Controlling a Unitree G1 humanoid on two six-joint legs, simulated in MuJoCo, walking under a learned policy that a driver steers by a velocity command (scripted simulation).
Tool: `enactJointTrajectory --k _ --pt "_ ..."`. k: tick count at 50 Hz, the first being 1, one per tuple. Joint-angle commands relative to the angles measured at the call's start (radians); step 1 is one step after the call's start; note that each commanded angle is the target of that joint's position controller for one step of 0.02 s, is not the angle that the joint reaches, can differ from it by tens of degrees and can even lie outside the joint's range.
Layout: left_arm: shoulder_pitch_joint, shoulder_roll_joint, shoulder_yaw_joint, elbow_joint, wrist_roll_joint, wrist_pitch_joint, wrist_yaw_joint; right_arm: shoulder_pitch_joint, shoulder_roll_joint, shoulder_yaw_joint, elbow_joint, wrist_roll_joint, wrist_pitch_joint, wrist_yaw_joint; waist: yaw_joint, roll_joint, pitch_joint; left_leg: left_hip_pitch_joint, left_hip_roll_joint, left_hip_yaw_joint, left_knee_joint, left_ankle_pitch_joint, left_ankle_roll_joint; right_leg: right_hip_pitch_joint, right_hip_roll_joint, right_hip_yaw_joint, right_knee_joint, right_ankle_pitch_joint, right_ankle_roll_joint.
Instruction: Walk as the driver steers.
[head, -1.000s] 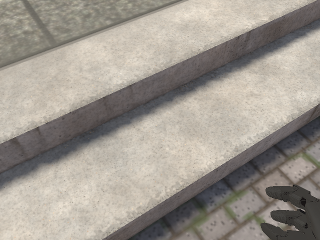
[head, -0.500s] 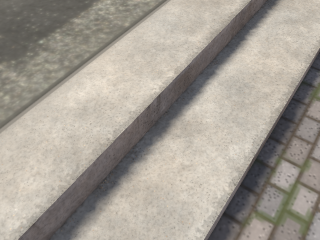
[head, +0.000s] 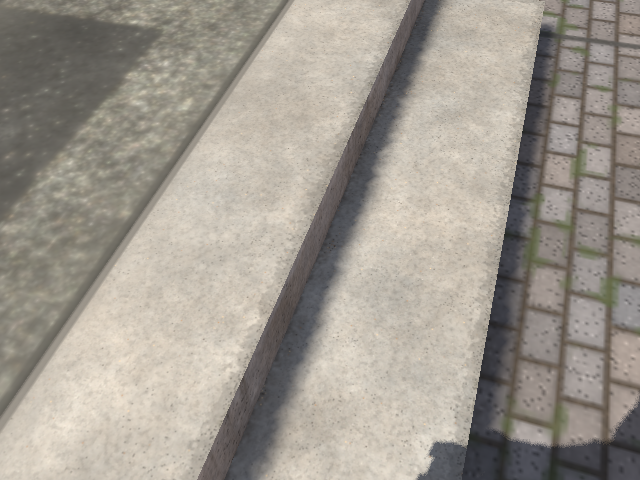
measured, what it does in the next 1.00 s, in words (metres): walks ahead: right foot 0.16 m lower, then left foot 0.16 m higher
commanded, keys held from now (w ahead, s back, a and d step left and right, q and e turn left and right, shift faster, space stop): shift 1.00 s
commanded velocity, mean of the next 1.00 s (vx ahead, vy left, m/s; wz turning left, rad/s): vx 0.06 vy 0.00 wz -0.21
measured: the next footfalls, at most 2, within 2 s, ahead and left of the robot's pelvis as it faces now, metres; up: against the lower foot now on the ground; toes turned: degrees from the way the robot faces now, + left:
right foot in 0.34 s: +0.13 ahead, -0.16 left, -0.16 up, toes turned -16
left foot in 0.58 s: +0.26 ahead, +0.07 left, +0.00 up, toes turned -2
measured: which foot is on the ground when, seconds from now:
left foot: down 0.00-0.36, up 0.38-0.56, down 0.58-1.00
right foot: up 0.00-0.32, down 0.34-1.00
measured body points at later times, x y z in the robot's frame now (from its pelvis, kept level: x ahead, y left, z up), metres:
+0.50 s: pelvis +0.14 -0.05 -0.11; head +0.15 -0.06 +0.34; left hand +0.20 +0.21 -0.25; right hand +0.20 -0.29 -0.25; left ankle +0.14 +0.08 -0.61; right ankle +0.09 -0.16 -0.85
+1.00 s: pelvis +0.17 -0.02 -0.10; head +0.18 -0.02 +0.35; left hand +0.15 +0.19 -0.26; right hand +0.32 -0.22 -0.22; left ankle +0.22 +0.07 -0.70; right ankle +0.09 -0.15 -0.85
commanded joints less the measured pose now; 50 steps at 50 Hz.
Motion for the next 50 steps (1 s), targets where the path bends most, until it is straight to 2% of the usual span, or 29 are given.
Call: enactJointTrajectory --k 1,3,5,7,9,10,11,13,15,16,17,18,19,20,21,22,23,24,25,26,28,29,30,31,33,35,38,40,50 --pt "0.054 -0.039 -0.035 -0.026 -0.002 0.000 -0.040 -0.068 0.002 0.000 -0.082 -0.017 -0.044 -0.038 0.005 0.048 -0.066 -0.007 0.193 -0.173 -0.389 -0.017 0.101 0.100 -0.053 -0.045 -0.003 0.088 -0.016" --pt "-0.069 -0.009 -0.031 -0.071 0.001 -0.013 -0.027 0.041 0.000 0.005 -0.032 -0.010 -0.036 -0.020 -0.042 0.039 -0.037 0.105 0.252 -0.200 -0.367 0.154 0.158 -0.005 -0.057 -0.006 -0.047 0.059 -0.052" --pt "-0.122 0.004 -0.029 -0.094 -0.002 -0.016 -0.002 0.110 -0.016 0.011 0.010 -0.018 -0.032 0.000 -0.057 0.056 -0.042 0.230 0.325 -0.253 -0.337 0.340 0.199 -0.102 -0.058 0.057 -0.088 0.043 -0.075" --pt "-0.126 0.003 -0.028 -0.089 0.011 -0.007 0.010 0.094 -0.045 0.011 0.021 -0.019 -0.035 0.018 -0.038 0.065 -0.059 0.244 0.308 -0.217 -0.296 0.307 0.170 -0.089 -0.059 0.031 -0.182 0.094 -0.079" --pt "-0.076 0.001 -0.026 -0.053 0.023 0.010 0.003 0.037 -0.069 0.014 0.019 -0.022 -0.043 0.033 0.005 0.054 -0.066 0.142 0.235 -0.112 -0.238 0.169 0.086 0.082 -0.080 -0.059 -0.404 0.196 -0.057" --pt "-0.021 0.003 -0.023 -0.009 0.012 0.018 -0.009 0.013 -0.058 0.025 0.010 -0.046 -0.043 0.048 0.013 0.030 -0.058 0.021 0.205 -0.063 -0.181 0.083 0.036 0.252 -0.081 -0.078 -0.520 0.358 -0.021" --pt "-0.009 0.019 -0.011 0.019 0.002 0.022 -0.015 0.008 -0.068 0.027 0.012 -0.053 -0.039 0.065 0.012 0.053 -0.047 -0.044 0.209 -0.061 -0.141 0.006 0.015 0.350 -0.055 -0.109 -0.581 0.427 0.014" --pt "-0.029 0.067 0.016 0.032 -0.003 0.016 -0.003 -0.026 -0.085 0.037 0.025 -0.029 -0.017 0.068 0.033 0.034 -0.028 -0.028 0.267 -0.120 0.007 -0.042 -0.019 0.411 -0.038 -0.116 -0.876 0.487 0.028" --pt "-0.024 0.072 0.036 0.066 -0.015 0.003 0.027 0.028 -0.099 0.050 0.080 0.009 0.033 0.065 0.035 0.016 -0.012 0.027 0.320 -0.195 0.154 -0.005 -0.035 0.519 -0.004 -0.173 -1.226 0.637 -0.007" --pt "0.021 0.082 0.046 0.092 -0.024 -0.008 0.040 0.098 -0.103 0.057 0.114 0.011 0.056 0.073 0.031 0.004 -0.022 0.031 0.318 -0.201 0.244 0.042 -0.056 0.616 0.004 -0.176 -1.305 0.747 -0.055" --pt "0.136 0.143 0.074 0.112 -0.012 -0.018 0.055 0.197 -0.077 0.071 0.143 -0.012 0.072 0.095 0.048 -0.033 -0.100 -0.006 0.293 -0.152 0.455 0.034 -0.109 0.778 -0.070 -0.125 -1.251 1.001 -0.163" --pt "0.211 0.251 0.101 0.125 -0.015 -0.026 0.051 0.425 0.062 0.108 0.166 -0.027 0.072 0.133 -0.033 -0.212 -0.349 -0.233 0.203 -0.039 0.789 -0.400 -0.186 1.172 -0.250 0.012 -0.862 1.754 -0.407" --pt "0.235 0.241 0.102 0.110 -0.019 -0.035 0.031 0.352 0.021 0.111 0.126 -0.001 0.051 0.141 0.053 -0.238 -0.417 -0.534 0.130 -0.062 1.095 -0.680 -0.244 1.370 -0.360 0.110 -0.727 1.878 -0.537" --pt "0.379 0.230 0.105 0.158 0.017 -0.037 0.030 0.170 -0.021 0.093 0.088 0.012 0.044 0.141 0.139 -0.167 -0.342 -0.729 0.114 -0.115 1.238 -0.723 -0.251 1.372 -0.366 0.120 -0.727 1.798 -0.486" --pt "0.481 0.178 0.090 0.212 0.015 -0.032 0.025 -0.011 -0.062 0.070 0.028 0.019 0.036 0.136 0.177 -0.130 -0.248 -0.855 0.113 -0.170 1.298 -0.743 -0.241 1.280 -0.350 0.135 -0.747 1.561 -0.399" --pt "0.243 0.004 0.010 0.197 -0.110 0.056 0.033 -0.172 0.024 0.065 -0.032 0.147 0.073 0.060 0.072 -0.083 -0.145 -0.750 0.149 -0.229 1.269 -0.565 -0.215 0.911 -0.343 0.155 -0.854 1.314 -0.390" --pt "0.084 0.021 -0.008 0.159 -0.118 0.090 0.058 -0.136 0.065 0.090 -0.077 0.143 0.095 0.024 -0.032 -0.154 -0.072 -0.669 0.167 -0.274 1.179 -0.526 -0.208 0.709 -0.383 0.185 -0.975 0.974 -0.386" --pt "-0.050 0.023 -0.021 0.134 -0.099 0.109 0.081 -0.112 0.057 0.092 -0.077 0.114 0.111 -0.006 -0.095 -0.138 -0.032 -0.559 0.166 -0.282 1.095 -0.529 -0.203 0.539 -0.365 0.160 -1.090 0.693 -0.354" --pt "-0.130 0.037 -0.027 0.111 -0.076 0.118 0.091 -0.090 0.046 0.090 -0.064 0.080 0.118 -0.028 -0.122 -0.089 -0.014 -0.410 0.163 -0.263 0.941 -0.509 -0.190 0.414 -0.303 0.082 -1.129 0.591 -0.296" --pt "-0.171 0.094 -0.013 0.107 -0.062 0.122 0.095 -0.040 0.065 0.098 -0.044 0.047 0.121 -0.041 -0.153 -0.060 -0.029 -0.250 0.147 -0.216 0.729 -0.489 -0.168 0.341 -0.237 -0.005 -1.156 0.556 -0.253" --pt "0.001 0.093 -0.002 0.180 -0.072 0.127 0.086 0.061 0.062 0.092 0.048 0.009 0.125 -0.044 -0.141 -0.016 -0.036 0.050 0.078 -0.147 0.447 -0.168 -0.098 0.274 -0.145 -0.114 -1.162 0.599 -0.194" --pt "0.108 0.089 0.003 0.224 -0.086 0.130 0.086 0.058 0.008 0.075 0.066 0.000 0.131 -0.035 -0.107 -0.014 -0.005 0.024 0.059 -0.171 0.376 -0.065 -0.054 0.362 -0.103 -0.144 -1.109 0.689 -0.169" --pt "0.189 0.044 -0.009 0.223 -0.095 0.140 0.102 -0.051 -0.082 0.059 0.014 0.002 0.139 -0.022 -0.039 0.124 -0.046 -0.076 0.125 -0.314 0.254 0.081 0.029 0.520 -0.022 -0.205 -1.009 0.569 -0.098" --pt "0.281 -0.005 -0.015 0.247 -0.078 0.160 0.114 -0.159 -0.033 0.078 -0.023 0.004 0.145 -0.011 0.016 0.194 -0.105 -0.146 0.190 -0.423 0.170 0.043 0.086 0.640 -0.017 -0.191 -1.039 0.329 -0.069" --pt "0.285 -0.089 -0.033 0.276 -0.047 0.195 0.121 -0.245 0.044 0.091 -0.021 0.023 0.145 0.007 0.011 0.150 -0.022 -0.225 0.167 -0.399 0.208 -0.124 0.064 0.650 0.001 -0.212 -1.073 0.190 -0.063" --pt "0.269 -0.077 -0.029 0.285 -0.040 0.197 0.114 -0.229 0.042 0.089 0.001 0.018 0.129 0.016 -0.010 0.088 -0.023 -0.208 0.157 -0.385 0.255 -0.171 0.047 0.635 -0.007 -0.215 -1.087 0.236 -0.073" --pt "0.271 -0.067 -0.024 0.307 -0.051 0.177 0.103 -0.237 0.054 0.091 0.028 0.020 0.118 0.014 -0.024 0.084 -0.073 -0.172 0.149 -0.353 0.316 -0.127 0.032 0.652 -0.031 -0.222 -1.096 0.317 -0.075" --pt "0.267 -0.084 -0.026 0.325 -0.056 0.169 0.099 -0.258 0.065 0.094 0.038 0.022 0.118 0.014 -0.024 0.079 -0.085 -0.143 0.153 -0.337 0.308 -0.124 0.025 0.632 -0.032 -0.232 -1.097 0.291 -0.073" --pt "0.291 -0.125 -0.037 0.383 -0.045 0.160 0.109 -0.335 0.092 0.097 0.111 0.029 0.131 0.019 -0.015 0.033 -0.026 -0.178 0.144 -0.308 0.321 -0.242 0.016 0.635 -0.038 -0.235 -1.118 0.273 -0.076"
